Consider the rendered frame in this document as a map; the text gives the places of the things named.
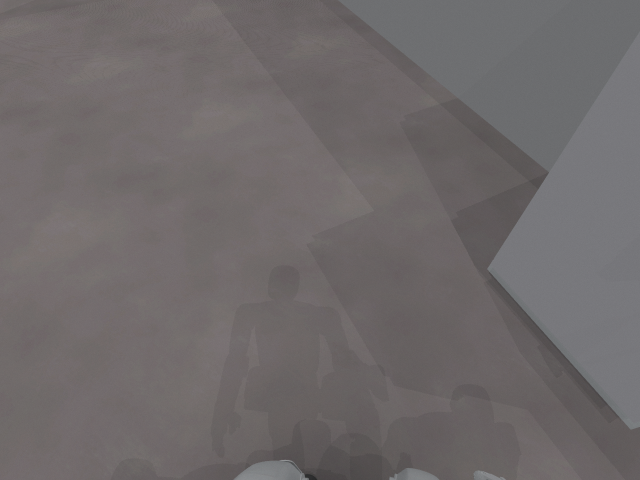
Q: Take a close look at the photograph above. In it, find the fridge door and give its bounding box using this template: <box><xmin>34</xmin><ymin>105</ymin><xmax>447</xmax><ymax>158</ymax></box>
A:
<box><xmin>490</xmin><ymin>33</ymin><xmax>640</xmax><ymax>423</ymax></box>

